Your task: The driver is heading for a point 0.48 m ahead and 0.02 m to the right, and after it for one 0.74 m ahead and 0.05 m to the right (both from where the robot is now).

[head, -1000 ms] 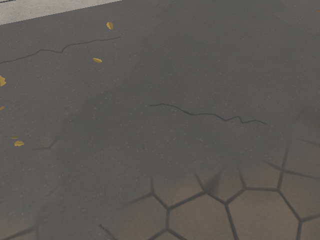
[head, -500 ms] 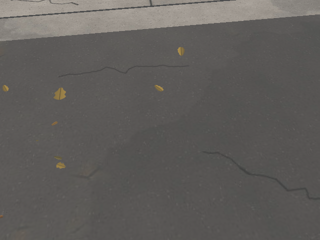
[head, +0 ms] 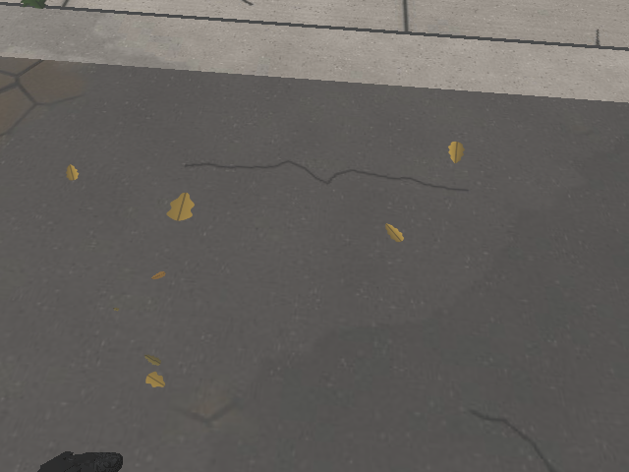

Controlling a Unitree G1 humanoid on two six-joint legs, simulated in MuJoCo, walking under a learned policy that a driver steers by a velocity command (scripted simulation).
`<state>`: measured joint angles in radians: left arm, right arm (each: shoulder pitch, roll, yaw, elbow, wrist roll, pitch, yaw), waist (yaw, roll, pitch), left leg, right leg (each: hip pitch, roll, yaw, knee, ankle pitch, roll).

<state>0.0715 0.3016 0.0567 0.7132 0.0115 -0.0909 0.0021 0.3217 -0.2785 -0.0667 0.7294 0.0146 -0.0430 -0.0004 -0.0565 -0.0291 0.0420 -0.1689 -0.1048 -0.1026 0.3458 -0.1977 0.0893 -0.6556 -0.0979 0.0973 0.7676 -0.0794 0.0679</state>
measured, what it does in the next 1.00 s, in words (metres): walks ahead: right foot, then left foot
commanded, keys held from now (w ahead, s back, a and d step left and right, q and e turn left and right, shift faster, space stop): w+q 0.18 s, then w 0.42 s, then w+e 0.20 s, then e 0.20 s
